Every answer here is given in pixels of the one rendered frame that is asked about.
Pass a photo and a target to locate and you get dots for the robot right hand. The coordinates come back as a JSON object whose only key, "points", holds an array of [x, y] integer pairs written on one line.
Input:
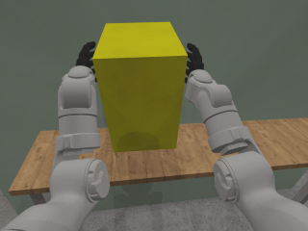
{"points": [[195, 62]]}

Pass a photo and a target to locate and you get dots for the carton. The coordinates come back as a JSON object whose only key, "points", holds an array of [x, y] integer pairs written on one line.
{"points": [[140, 68]]}

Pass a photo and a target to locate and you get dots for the robot left hand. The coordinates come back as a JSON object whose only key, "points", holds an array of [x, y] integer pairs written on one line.
{"points": [[85, 55]]}

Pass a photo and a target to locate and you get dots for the table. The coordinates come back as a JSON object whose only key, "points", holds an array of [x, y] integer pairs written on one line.
{"points": [[283, 142]]}

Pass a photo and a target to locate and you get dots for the right robot forearm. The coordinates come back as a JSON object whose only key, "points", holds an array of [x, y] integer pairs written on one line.
{"points": [[227, 134]]}

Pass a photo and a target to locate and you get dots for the robot left upper arm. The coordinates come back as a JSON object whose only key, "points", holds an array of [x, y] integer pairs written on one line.
{"points": [[75, 187]]}

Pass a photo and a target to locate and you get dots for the robot right upper arm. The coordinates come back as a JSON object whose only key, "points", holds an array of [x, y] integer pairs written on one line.
{"points": [[246, 180]]}

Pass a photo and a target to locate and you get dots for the left robot forearm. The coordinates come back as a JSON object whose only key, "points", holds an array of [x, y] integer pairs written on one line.
{"points": [[77, 113]]}

